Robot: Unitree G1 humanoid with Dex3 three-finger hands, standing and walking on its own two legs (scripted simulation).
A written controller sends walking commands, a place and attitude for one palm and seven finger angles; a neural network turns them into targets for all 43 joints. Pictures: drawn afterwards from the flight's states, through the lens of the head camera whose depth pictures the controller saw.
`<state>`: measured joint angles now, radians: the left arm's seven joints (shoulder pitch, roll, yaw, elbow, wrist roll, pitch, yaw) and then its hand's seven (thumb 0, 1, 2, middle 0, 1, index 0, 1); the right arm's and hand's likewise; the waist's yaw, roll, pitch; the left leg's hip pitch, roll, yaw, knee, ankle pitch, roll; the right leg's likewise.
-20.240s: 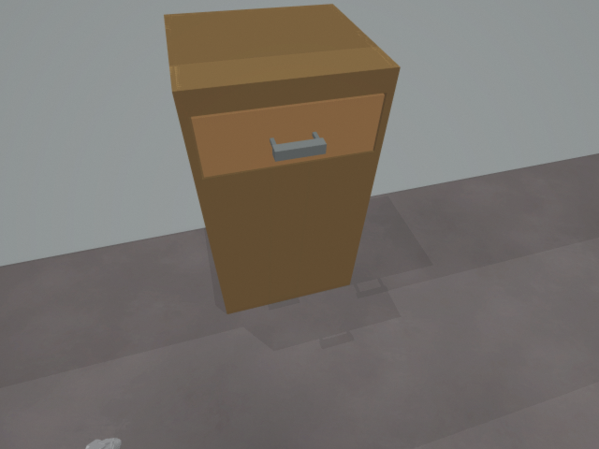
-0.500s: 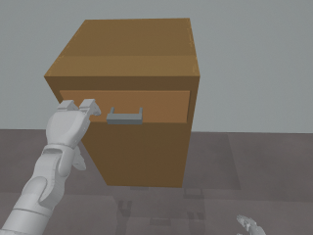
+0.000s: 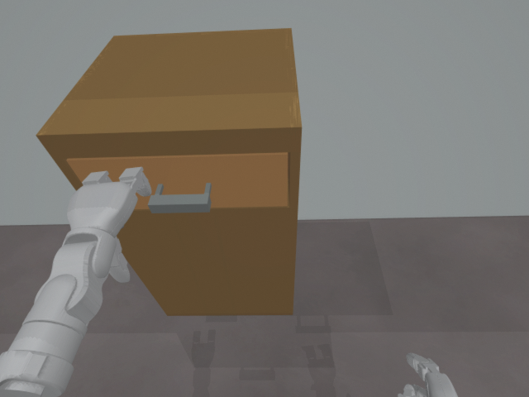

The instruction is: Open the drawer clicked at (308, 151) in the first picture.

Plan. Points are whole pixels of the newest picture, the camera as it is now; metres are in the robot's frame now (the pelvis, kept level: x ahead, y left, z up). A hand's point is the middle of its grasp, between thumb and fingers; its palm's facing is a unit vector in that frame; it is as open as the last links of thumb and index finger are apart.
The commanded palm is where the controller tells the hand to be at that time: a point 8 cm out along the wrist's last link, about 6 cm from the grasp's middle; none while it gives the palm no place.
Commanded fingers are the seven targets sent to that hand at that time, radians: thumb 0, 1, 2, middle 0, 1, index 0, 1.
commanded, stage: move the hooked fingers above the handle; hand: left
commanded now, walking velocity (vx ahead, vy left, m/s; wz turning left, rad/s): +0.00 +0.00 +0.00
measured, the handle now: (182, 195) +0.49 +0.24 -0.02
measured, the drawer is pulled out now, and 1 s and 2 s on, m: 0.00 0.00 0.00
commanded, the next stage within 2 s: none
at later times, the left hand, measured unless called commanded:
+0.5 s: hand (139, 219) +0.37 +0.27 +0.05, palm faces -0.04 -0.07 -1.00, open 13.8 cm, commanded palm +0.36 +0.26 +0.12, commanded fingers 0.00 -0.50 0.30 -0.30 -1.20 -0.30 -1.20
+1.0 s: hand (170, 206) +0.42 +0.23 +0.03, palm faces -0.04 -0.06 -1.00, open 13.8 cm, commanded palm +0.41 +0.24 +0.10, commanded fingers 0.00 -0.50 0.30 -0.30 -1.20 -0.30 -1.20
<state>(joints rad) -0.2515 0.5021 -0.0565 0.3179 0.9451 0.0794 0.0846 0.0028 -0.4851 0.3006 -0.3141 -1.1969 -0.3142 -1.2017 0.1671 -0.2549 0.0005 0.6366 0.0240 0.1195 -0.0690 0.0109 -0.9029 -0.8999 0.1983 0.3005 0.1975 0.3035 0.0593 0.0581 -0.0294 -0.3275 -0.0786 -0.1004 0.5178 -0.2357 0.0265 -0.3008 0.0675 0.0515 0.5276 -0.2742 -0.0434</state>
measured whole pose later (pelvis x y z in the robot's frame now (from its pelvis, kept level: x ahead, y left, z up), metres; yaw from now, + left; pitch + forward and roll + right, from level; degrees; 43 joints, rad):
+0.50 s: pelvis +0.03 +0.00 -0.01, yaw +0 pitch +8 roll +0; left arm -0.24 0.48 -0.06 0.35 0.93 0.06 0.10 0.00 -0.48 0.30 -0.31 -1.20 -0.31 -1.20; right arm 0.18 -0.26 -0.03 0.63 0.03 0.14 -0.07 0.01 -0.90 -0.90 0.20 0.30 0.20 0.30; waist 0.04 0.05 -0.09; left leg -0.43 -0.08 -0.09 0.62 -0.32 0.04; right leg -0.39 0.07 0.05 0.61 -0.35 -0.04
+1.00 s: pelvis +0.02 +0.03 -0.01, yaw +0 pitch +10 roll -1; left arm -0.46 0.40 -0.18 0.56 1.00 0.05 0.16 0.00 -0.48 0.30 -0.32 -1.20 -0.32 -1.20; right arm 0.26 -0.23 -0.03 0.65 0.02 0.17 -0.05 0.01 -0.90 -0.90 0.20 0.30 0.20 0.30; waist 0.00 0.04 -0.10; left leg -0.50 -0.11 -0.08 0.67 -0.33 0.06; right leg -0.46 0.05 0.06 0.65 -0.36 -0.01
